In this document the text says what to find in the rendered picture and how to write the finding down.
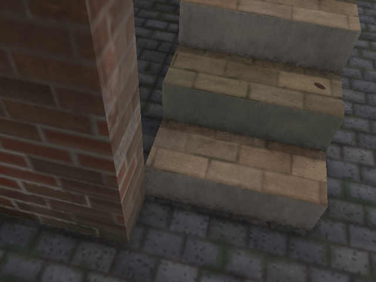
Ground stairs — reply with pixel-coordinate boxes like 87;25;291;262
145;0;361;231

